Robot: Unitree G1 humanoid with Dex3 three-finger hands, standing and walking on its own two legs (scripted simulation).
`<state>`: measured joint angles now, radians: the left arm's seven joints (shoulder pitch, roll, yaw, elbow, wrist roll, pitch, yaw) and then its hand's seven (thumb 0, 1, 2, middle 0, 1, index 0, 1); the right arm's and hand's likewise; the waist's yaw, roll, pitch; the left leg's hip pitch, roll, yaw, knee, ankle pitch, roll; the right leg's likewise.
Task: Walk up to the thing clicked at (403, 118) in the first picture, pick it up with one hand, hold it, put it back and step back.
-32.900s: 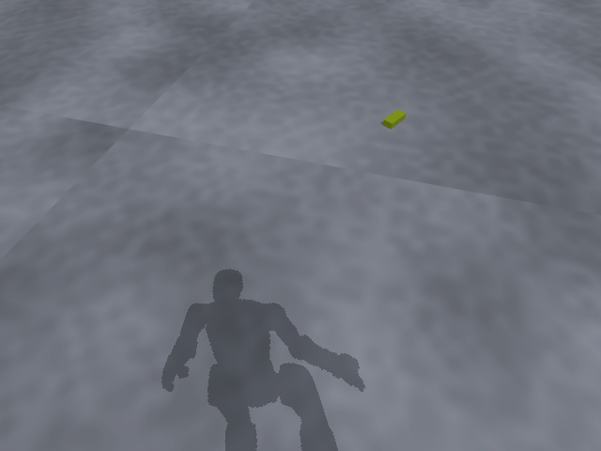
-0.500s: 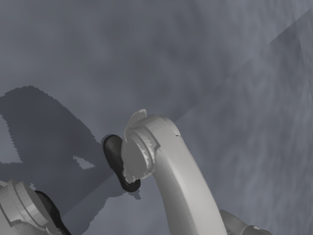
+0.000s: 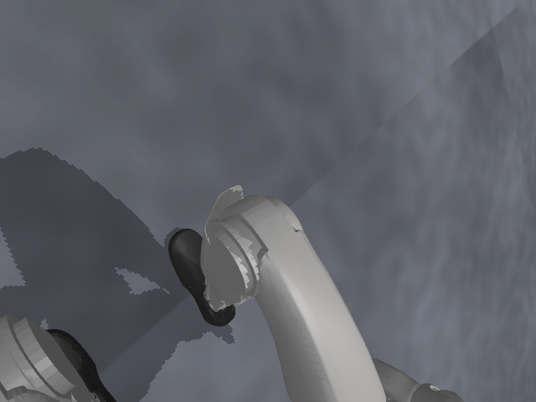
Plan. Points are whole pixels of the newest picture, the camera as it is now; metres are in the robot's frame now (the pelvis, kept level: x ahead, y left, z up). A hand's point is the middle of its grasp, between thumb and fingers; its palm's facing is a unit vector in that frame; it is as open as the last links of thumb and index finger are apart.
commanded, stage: open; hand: left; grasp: from above
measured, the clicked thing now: out of the picture +0.48 +0.35 -0.32
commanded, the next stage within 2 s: withdraw in 1.02 s
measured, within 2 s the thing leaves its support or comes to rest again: neither
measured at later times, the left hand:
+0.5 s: hand out of the picture +0.47 +0.34 -0.27, palm faces -0.03 -0.46 -0.89, open 12.9 cm
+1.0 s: hand out of the picture +0.47 +0.34 -0.27, palm faces -0.04 -0.45 -0.89, open 13.2 cm
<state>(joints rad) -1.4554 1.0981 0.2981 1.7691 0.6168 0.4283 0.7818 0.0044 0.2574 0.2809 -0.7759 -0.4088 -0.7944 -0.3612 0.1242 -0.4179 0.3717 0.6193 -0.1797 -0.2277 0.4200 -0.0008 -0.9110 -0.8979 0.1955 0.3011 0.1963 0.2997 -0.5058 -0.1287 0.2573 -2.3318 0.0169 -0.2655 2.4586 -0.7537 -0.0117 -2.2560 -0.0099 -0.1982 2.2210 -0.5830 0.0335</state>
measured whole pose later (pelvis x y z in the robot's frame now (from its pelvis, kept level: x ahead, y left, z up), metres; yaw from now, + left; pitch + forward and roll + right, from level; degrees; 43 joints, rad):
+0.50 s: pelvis +0.00 +0.00 +0.00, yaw +0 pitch +34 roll -17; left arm -1.45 1.10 0.28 1.74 0.61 0.44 0.77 0.00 -0.32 0.80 -0.33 -0.75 -0.30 -0.78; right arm 0.15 -0.42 0.38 0.63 -0.17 -0.24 0.42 0.00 -0.92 -0.90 0.20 0.30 0.20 0.30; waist -0.51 -0.14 0.25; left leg -2.33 0.02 -0.27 2.46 -0.76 -0.01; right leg -2.25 -0.01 -0.20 2.22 -0.59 0.03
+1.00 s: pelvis +0.00 +0.00 +0.00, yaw +0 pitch +34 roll -16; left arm -1.44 1.10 0.29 1.75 0.61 0.43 0.77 0.00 -0.36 0.86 -0.26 -0.83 -0.24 -0.86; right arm 0.13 -0.41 0.38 0.62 -0.18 -0.25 0.41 0.00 -0.91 -0.90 0.20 0.30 0.20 0.30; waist -0.51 -0.13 0.26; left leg -2.32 0.02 -0.27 2.46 -0.76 -0.02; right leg -2.25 -0.01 -0.20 2.22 -0.59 0.03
